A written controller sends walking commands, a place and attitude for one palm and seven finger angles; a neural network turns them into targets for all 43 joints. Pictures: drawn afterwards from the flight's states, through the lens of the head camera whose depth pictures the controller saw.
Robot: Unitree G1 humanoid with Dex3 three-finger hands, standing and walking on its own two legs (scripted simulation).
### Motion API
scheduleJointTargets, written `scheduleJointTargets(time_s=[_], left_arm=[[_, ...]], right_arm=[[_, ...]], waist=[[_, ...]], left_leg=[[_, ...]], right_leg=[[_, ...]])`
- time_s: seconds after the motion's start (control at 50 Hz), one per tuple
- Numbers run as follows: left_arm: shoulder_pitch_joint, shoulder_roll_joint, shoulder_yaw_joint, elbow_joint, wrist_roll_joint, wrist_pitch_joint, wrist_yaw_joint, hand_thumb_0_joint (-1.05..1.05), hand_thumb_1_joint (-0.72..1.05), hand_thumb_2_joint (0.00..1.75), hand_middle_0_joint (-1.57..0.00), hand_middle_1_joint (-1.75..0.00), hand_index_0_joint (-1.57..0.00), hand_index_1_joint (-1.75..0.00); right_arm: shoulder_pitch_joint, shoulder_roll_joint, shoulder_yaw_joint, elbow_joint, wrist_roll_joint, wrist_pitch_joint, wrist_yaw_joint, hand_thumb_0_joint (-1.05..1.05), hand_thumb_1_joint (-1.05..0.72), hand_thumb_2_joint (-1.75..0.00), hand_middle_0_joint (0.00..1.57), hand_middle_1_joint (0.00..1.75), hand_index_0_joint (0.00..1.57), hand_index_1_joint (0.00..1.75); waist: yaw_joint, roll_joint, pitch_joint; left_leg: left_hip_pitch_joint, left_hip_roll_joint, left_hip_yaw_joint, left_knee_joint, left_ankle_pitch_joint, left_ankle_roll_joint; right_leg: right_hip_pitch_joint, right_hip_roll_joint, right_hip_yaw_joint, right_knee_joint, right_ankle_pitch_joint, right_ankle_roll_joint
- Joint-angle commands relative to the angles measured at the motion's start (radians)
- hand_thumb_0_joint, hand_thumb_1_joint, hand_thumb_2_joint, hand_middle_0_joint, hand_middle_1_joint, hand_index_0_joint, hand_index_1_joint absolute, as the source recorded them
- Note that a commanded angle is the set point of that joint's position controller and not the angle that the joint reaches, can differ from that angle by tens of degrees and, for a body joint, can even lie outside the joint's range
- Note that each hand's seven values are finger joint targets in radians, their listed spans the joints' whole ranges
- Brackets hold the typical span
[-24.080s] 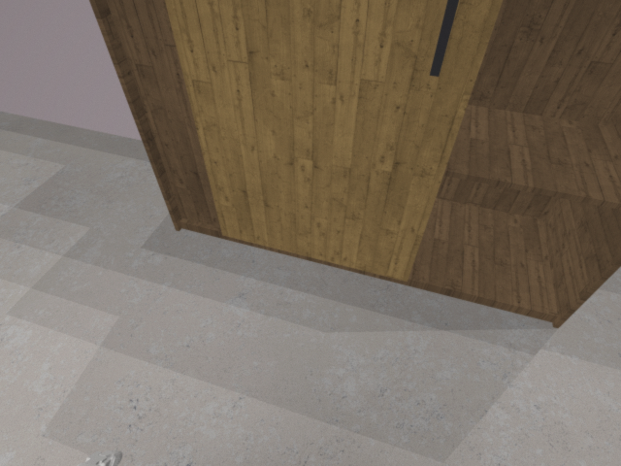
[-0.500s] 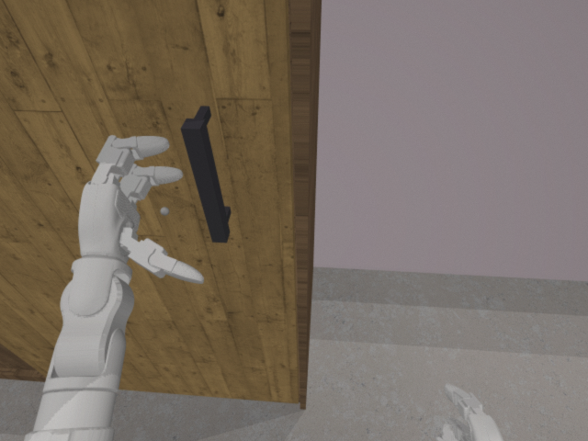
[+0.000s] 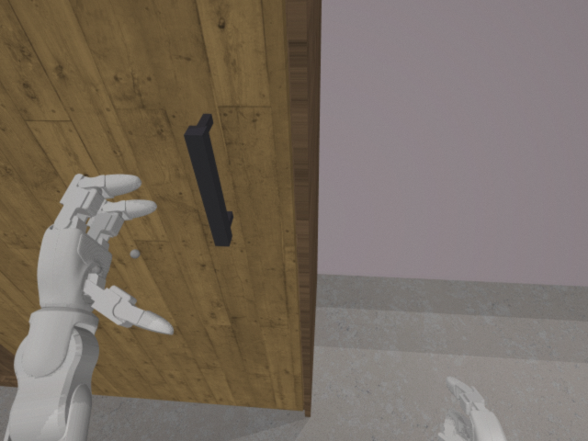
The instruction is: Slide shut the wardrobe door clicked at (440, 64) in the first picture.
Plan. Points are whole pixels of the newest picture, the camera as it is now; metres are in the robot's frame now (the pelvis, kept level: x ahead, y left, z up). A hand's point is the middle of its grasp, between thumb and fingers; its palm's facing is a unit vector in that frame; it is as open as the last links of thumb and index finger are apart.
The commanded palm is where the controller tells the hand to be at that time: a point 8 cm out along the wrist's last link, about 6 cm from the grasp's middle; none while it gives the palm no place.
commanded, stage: slip the hand off the handle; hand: left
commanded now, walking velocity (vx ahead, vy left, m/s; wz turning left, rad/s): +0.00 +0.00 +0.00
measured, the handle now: (215, 184) +0.37 +0.13 +0.20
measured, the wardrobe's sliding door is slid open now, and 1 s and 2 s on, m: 0.00 0.00 0.00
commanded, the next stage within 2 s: draw the hand back to the body in 0.28 s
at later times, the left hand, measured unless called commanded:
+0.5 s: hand (117, 304) +0.21 +0.20 +0.17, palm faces +0.10 -0.98 -0.16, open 14.7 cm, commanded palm +0.17 +0.25 +0.19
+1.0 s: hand (72, 309) +0.20 +0.24 +0.18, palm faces +0.28 -0.92 -0.27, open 14.3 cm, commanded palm +0.15 +0.28 +0.19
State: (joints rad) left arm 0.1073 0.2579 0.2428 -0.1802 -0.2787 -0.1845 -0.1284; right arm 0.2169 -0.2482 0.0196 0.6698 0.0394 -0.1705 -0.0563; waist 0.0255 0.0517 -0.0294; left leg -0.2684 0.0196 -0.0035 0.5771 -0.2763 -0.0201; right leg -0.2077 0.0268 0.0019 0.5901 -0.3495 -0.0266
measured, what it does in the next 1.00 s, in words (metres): stands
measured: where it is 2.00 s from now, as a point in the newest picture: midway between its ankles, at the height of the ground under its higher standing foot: outside the picture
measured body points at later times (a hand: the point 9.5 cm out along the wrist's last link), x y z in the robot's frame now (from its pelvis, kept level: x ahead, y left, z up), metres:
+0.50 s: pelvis +0.00 +0.00 +0.00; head -0.02 -0.03 +0.45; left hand +0.19 +0.25 +0.18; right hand +0.20 -0.22 -0.08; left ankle +0.02 +0.13 -0.73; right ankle -0.02 -0.10 -0.73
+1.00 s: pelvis -0.01 +0.00 +0.01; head -0.04 -0.02 +0.45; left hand +0.18 +0.29 +0.19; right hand +0.20 -0.22 -0.06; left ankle +0.02 +0.13 -0.73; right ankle -0.02 -0.10 -0.73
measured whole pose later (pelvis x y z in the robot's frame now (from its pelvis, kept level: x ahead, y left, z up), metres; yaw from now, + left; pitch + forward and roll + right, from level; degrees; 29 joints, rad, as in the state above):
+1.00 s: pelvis -0.01 +0.00 +0.01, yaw +1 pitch -5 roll -1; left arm 0.35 0.35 0.32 -0.42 -0.21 0.10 -0.06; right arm 0.19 -0.26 0.03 0.62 0.03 -0.23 -0.09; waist 0.05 0.08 0.00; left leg -0.21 0.03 -0.03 0.54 -0.25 -0.02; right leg -0.12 0.04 -0.02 0.50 -0.30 -0.03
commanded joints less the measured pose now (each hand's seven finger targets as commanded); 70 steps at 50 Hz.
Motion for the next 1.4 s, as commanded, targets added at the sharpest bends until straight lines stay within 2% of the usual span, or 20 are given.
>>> scheduleJointTargets(time_s=[0.0, 0.08, 0.2, 0.34, 0.38, 0.4, 0.42, 0.44, 0.5, 0.54, 0.6, 0.68, 0.8, 0.88, 0.9, 0.92, 0.94, 1.04, 1.1, 1.38], left_arm=[[-0.210, 0.150, 0.059, -0.255, -0.027, -0.062, -0.021, 0.00, -0.55, 0.20, -0.25, -1.15, -0.25, -1.15], [-0.169, 0.133, 0.039, -0.298, -0.034, -0.060, -0.034, 0.00, -0.55, 0.20, -0.25, -1.15, -0.25, -1.15], [0.007, 0.179, 0.120, -0.346, -0.059, -0.058, -0.047, 0.00, -0.55, 0.20, -0.25, -1.15, -0.25, -1.15], [0.006, 0.151, 0.099, -0.379, -0.084, -0.070, -0.074, 0.00, -0.55, 0.20, -0.25, -1.15, -0.25, -1.15], [0.006, 0.142, 0.090, -0.367, -0.086, -0.078, -0.080, 0.00, -0.55, 0.20, -0.25, -1.15, -0.25, -1.15], [0.137, 0.253, 0.105, -0.288, -0.011, 0.078, -0.083, 0.00, -0.55, 0.20, -0.25, -1.15, -0.25, -1.15], [0.057, 0.202, 0.057, -0.430, -0.019, 0.146, -0.088, 0.00, -0.55, 0.20, -0.25, -1.15, -0.25, -1.15], [0.017, 0.249, 0.099, -0.449, -0.016, 0.203, -0.082, 0.00, -0.55, 0.20, -0.25, -1.15, -0.25, -1.15], [-0.011, 0.271, 0.161, -0.475, -0.089, 0.341, -0.108, 0.00, -0.55, 0.20, -0.25, -1.15, -0.25, -1.15], [-0.023, 0.258, 0.186, -0.474, -0.131, 0.365, -0.124, 0.00, -0.55, 0.20, -0.25, -1.15, -0.25, -1.15], [0.049, 0.274, 0.242, -0.412, -0.146, 0.359, -0.125, 0.00, -0.55, 0.20, -0.25, -1.15, -0.25, -1.15], [0.057, 0.245, 0.202, -0.369, -0.130, 0.371, -0.138, 0.00, -0.55, 0.20, -0.25, -1.15, -0.25, -1.15], [0.022, 0.305, 0.245, -0.441, -0.120, 0.355, -0.140, 0.00, -0.51, 0.22, -0.25, -1.13, -0.25, -1.13], [0.005, 0.295, 0.237, -0.431, -0.120, 0.324, -0.135, 0.00, -0.37, 0.29, -0.24, -1.04, -0.24, -1.04], [-0.002, 0.417, 0.288, -0.540, 0.074, 0.229, 0.065, 0.00, -0.33, 0.31, -0.24, -1.02, -0.24, -1.02], [0.091, 0.260, 0.193, -0.449, 0.095, 0.193, 0.133, 0.00, -0.30, 0.32, -0.24, -1.00, -0.24, -1.00], [0.166, 0.230, 0.164, -0.396, 0.123, 0.169, 0.173, 0.00, -0.26, 0.34, -0.24, -0.98, -0.24, -0.98], [0.164, 0.254, 0.154, -0.451, 0.177, 0.061, 0.244, 0.00, -0.08, 0.43, -0.23, -0.87, -0.23, -0.87], [0.174, 0.267, 0.162, -0.421, 0.191, 0.040, 0.260, 0.00, 0.03, 0.48, -0.23, -0.81, -0.23, -0.81], [0.297, 0.278, 0.212, -0.427, 0.196, 0.031, 0.265, 0.00, 0.54, 0.73, -0.21, -0.51, -0.21, -0.51]], right_arm=[[-0.145, -0.110, -0.030, -0.165, 0.003, -0.075, -0.017, 0.00, -0.90, -0.90, 0.20, 0.30, 0.20, 0.30], [-0.153, -0.106, -0.023, -0.175, 0.002, -0.087, -0.017, 0.00, -0.90, -0.90, 0.20, 0.30, 0.20, 0.30], [-0.160, -0.114, -0.020, -0.188, -0.004, -0.085, -0.016, 0.00, -0.90, -0.90, 0.20, 0.30, 0.20, 0.30], [-0.154, -0.108, -0.014, -0.186, 0.003, -0.100, -0.019, 0.00, -0.90, -0.90, 0.20, 0.30, 0.20, 0.30], [-0.148, -0.111, -0.015, -0.184, 0.002, -0.108, -0.022, 0.00, -0.90, -0.90, 0.20, 0.30, 0.20, 0.30], [-0.155, -0.126, -0.028, -0.185, 0.018, -0.092, -0.022, 0.00, -0.90, -0.90, 0.20, 0.30, 0.20, 0.30], [-0.181, -0.113, -0.018, -0.224, 0.027, -0.081, -0.025, 0.00, -0.90, -0.90, 0.20, 0.30, 0.20, 0.30], [-0.183, -0.113, -0.015, -0.225, 0.029, -0.078, -0.032, 0.00, -0.90, -0.90, 0.20, 0.30, 0.20, 0.30], [-0.211, -0.127, -0.007, -0.231, 0.039, -0.077, -0.053, 0.00, -0.90, -0.90, 0.20, 0.30, 0.20, 0.30], [-0.213, -0.122, 0.001, -0.226, 0.040, -0.094, -0.058, 0.00, -0.90, -0.90, 0.20, 0.30, 0.20, 0.30], [-0.190, -0.133, -0.006, -0.214, 0.037, -0.103, -0.050, 0.00, -0.90, -0.90, 0.20, 0.30, 0.20, 0.30], [-0.189, -0.127, -0.005, -0.220, 0.044, -0.101, -0.041, 0.00, -0.90, -0.90, 0.20, 0.30, 0.20, 0.30], [-0.191, -0.128, -0.004, -0.231, 0.040, -0.110, -0.050, 0.00, -0.90, -0.90, 0.20, 0.30, 0.20, 0.30], [-0.179, -0.126, -0.002, -0.222, 0.037, -0.125, -0.056, 0.00, -0.90, -0.90, 0.20, 0.30, 0.20, 0.30], [-0.192, -0.100, -0.023, -0.232, -0.006, -0.126, -0.052, 0.00, -0.90, -0.90, 0.20, 0.30, 0.20, 0.30], [-0.186, -0.086, -0.018, -0.207, -0.022, -0.127, -0.050, 0.00, -0.90, -0.90, 0.20, 0.30, 0.20, 0.30], [-0.164, -0.088, -0.023, -0.191, -0.025, -0.117, -0.043, 0.00, -0.90, -0.90, 0.20, 0.30, 0.20, 0.30], [-0.158, -0.097, -0.047, -0.172, -0.039, -0.095, -0.033, 0.00, -0.90, -0.90, 0.20, 0.30, 0.20, 0.30], [-0.159, -0.104, -0.051, -0.157, -0.043, -0.086, -0.034, 0.00, -0.90, -0.90, 0.20, 0.30, 0.20, 0.30], [-0.139, -0.097, -0.062, -0.154, -0.044, -0.039, -0.018, 0.00, -0.90, -0.90, 0.20, 0.30, 0.20, 0.30]], waist=[[0.005, -0.033, -0.077], [0.006, -0.029, -0.096], [0.030, -0.049, -0.115], [0.012, -0.015, -0.054], [0.009, -0.047, -0.051], [0.050, 0.013, -0.079], [0.035, 0.038, -0.090], [0.033, 0.016, -0.093], [0.035, -0.042, -0.121], [0.033, -0.059, -0.117], [0.043, -0.056, -0.107], [0.033, -0.045, -0.036], [0.036, 0.015, -0.060], [0.028, 0.026, -0.049], [0.064, 0.028, 0.066], [0.029, 0.011, 0.094], [0.025, -0.023, 0.118], [0.026, 0.013, -0.011], [0.027, -0.020, -0.005], [0.041, 0.000, -0.029]], left_leg=[[0.104, -0.019, 0.012, -0.070, 0.115, 0.037], [0.113, -0.021, 0.003, -0.064, 0.121, 0.038], [0.103, -0.021, 0.004, -0.057, 0.163, 0.036], [0.086, -0.020, -0.001, -0.041, 0.144, 0.034], [0.082, -0.020, -0.008, -0.038, 0.137, 0.036], [0.078, -0.013, 0.009, -0.063, 0.108, 0.045], [0.099, -0.021, 0.011, -0.073, 0.129, 0.052], [0.106, -0.019, 0.007, -0.074, 0.146, 0.053], [0.137, -0.022, -0.006, -0.075, 0.166, 0.058], [0.156, -0.024, -0.014, -0.072, 0.194, 0.057], [0.151, -0.025, -0.014, -0.071, 0.206, 0.050], [0.130, -0.021, -0.006, -0.082, 0.161, 0.050], [0.148, -0.022, -0.006, -0.087, 0.150, 0.049], [0.154, -0.022, -0.014, -0.103, 0.122, 0.045], [0.097, -0.025, -0.001, -0.119, 0.088, 0.030], [0.103, -0.027, 0.005, -0.115, 0.059, 0.028], [0.108, -0.019, 0.006, -0.122, 0.035, 0.029], [0.182, -0.013, 0.028, -0.157, 0.063, 0.044], [0.193, -0.008, 0.021, -0.178, 0.077, 0.046], [0.229, 0.013, 0.013, -0.205, 0.316, 0.031]], right_leg=[[-0.072, -0.008, -0.004, -0.130, 0.164, 0.027], [-0.072, -0.013, -0.004, -0.122, 0.172, 0.027], [-0.026, -0.017, -0.012, -0.105, 0.245, 0.031], [-0.074, -0.017, -0.007, -0.109, 0.219, 0.032], [-0.081, -0.019, -0.006, -0.111, 0.210, 0.034], [-0.045, -0.025, 0.002, -0.116, 0.191, 0.030], [-0.032, -0.034, -0.005, -0.127, 0.209, 0.033], [-0.025, -0.029, -0.011, -0.131, 0.219, 0.034], [-0.002, -0.025, -0.016, -0.156, 0.235, 0.044], [-0.010, -0.022, -0.018, -0.159, 0.275, 0.050], [-0.011, -0.017, -0.019, -0.156, 0.300, 0.055], [-0.053, -0.017, -0.009, -0.175, 0.231, 0.057], [-0.039, -0.013, -0.009, -0.185, 0.184, 0.046], [-0.052, -0.010, -0.020, -0.192, 0.138, 0.037], [-0.081, -0.017, 0.017, -0.274, 0.079, 0.025], [-0.098, -0.026, 0.003, -0.280, 0.050, 0.020], [-0.100, -0.026, -0.001, -0.282, 0.027, 0.020], [-0.010, -0.032, 0.002, -0.274, 0.068, 0.021], [0.011, -0.027, -0.008, -0.274, 0.087, 0.020], [0.105, -0.021, -0.023, -0.243, 0.301, 0.015]])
